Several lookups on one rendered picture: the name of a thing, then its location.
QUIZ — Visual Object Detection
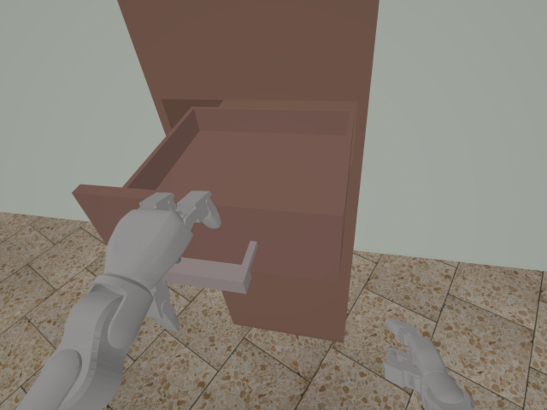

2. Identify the robot left forearm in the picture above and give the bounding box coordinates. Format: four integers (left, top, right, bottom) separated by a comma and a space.
15, 273, 154, 410

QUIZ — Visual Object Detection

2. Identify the cabinet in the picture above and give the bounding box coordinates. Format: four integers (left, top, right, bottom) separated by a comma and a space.
117, 0, 379, 343

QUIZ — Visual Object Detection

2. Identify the drawer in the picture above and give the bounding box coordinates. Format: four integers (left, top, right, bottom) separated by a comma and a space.
72, 107, 355, 283

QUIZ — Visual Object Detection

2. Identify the handle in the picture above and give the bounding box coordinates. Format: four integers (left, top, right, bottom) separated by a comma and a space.
162, 241, 258, 294

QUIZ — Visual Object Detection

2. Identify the robot right forearm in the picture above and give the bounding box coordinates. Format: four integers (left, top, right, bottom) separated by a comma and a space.
421, 372, 475, 410

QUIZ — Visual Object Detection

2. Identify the robot right hand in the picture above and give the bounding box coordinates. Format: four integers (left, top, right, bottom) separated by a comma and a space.
384, 319, 448, 397

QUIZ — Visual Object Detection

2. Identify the robot left hand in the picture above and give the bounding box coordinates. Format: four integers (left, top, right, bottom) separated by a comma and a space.
103, 190, 221, 332

